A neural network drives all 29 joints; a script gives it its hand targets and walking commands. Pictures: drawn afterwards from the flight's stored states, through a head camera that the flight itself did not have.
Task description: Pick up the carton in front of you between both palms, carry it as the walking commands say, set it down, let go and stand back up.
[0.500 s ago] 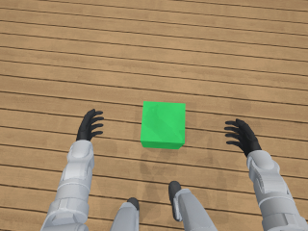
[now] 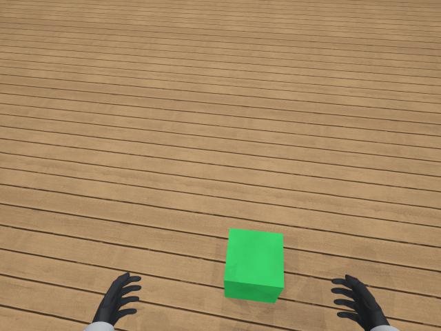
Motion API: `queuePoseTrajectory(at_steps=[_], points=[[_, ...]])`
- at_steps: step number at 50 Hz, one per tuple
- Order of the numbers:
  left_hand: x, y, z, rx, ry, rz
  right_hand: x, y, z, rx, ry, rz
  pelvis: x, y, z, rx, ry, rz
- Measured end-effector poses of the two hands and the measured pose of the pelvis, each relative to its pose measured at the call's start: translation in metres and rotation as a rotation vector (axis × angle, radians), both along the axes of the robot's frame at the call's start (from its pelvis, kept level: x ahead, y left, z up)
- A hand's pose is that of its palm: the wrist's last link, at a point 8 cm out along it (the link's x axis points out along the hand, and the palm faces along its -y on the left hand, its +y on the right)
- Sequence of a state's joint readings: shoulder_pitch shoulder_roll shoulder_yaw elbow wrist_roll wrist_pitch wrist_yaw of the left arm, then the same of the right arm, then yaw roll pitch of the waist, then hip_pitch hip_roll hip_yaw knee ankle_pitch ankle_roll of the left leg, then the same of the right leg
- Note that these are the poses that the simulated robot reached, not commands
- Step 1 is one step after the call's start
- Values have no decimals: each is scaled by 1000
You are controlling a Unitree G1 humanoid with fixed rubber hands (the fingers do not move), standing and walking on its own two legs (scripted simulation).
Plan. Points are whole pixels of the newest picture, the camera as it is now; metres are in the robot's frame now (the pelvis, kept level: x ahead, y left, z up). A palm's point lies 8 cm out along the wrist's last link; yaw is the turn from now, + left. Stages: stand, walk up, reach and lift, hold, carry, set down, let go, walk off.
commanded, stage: let go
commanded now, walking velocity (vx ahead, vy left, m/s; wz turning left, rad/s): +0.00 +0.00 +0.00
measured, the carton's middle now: (252, 266) +0.44 -0.09 -0.65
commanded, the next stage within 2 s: stand in 0.42 s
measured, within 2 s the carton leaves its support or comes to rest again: neither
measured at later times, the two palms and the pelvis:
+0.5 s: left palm out of the picture +0.15 +0.23 -0.08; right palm (394, 325) +0.16 -0.27 -0.07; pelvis +0.00 -0.01 -0.01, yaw +0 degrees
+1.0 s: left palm out of the picture +0.12 +0.27 -0.09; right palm out of the picture +0.15 -0.31 -0.10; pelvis +0.01 -0.03 +0.00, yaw +2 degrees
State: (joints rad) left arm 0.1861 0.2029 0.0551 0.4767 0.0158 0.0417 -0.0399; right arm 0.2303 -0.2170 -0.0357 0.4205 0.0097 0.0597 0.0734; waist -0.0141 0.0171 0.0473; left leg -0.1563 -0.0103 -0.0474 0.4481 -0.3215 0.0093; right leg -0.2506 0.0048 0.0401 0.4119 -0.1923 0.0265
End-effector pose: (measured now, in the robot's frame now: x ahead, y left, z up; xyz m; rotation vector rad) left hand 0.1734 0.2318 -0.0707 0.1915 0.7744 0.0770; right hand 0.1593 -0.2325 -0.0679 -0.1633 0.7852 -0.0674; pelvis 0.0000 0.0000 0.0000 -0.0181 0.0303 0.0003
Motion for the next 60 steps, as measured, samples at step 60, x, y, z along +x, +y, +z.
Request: queuePoseTrajectory(at_steps=[60], points=[[-58, 39, -18, 192, 230, 133, -24, -86, -35, -212, 198, -4, 11, -29, -3, 14, -46, 33]])
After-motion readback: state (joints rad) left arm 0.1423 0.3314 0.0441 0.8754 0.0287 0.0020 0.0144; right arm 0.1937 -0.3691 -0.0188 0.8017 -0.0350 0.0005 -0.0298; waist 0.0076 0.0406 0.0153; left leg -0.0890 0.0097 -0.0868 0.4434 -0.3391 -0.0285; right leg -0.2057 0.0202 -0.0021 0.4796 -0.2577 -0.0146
